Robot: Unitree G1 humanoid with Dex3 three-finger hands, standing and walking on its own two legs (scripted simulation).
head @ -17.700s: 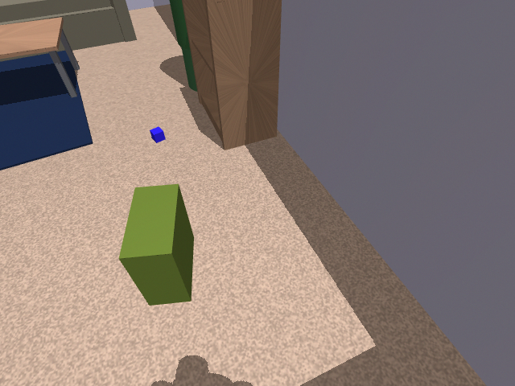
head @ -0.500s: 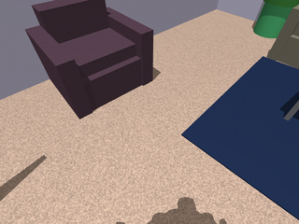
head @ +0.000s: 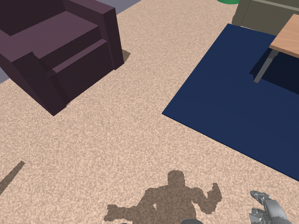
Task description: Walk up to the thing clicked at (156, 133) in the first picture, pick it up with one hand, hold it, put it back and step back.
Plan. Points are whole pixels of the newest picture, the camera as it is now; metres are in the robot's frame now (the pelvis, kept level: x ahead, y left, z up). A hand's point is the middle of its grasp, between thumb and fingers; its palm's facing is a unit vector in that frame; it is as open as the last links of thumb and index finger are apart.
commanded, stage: walk up
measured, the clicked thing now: out of the picture -0.11 -1.50 -0.73
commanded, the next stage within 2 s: none
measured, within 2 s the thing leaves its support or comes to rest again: neither
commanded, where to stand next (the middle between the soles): +0.06 -0.03 m, yaw -106 degrees
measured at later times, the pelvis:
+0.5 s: pelvis +0.02 -0.01 +0.00, yaw -27 degrees
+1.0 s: pelvis +0.07 +0.08 +0.01, yaw -56 degrees
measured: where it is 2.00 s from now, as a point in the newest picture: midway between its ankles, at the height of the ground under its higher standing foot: outside the picture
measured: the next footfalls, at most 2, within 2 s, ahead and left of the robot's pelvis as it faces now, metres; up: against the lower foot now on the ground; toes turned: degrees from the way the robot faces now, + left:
right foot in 0.20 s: +0.04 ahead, -0.16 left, +0.00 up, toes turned -14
left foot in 0.62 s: +0.17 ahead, +0.08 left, +0.00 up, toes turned -39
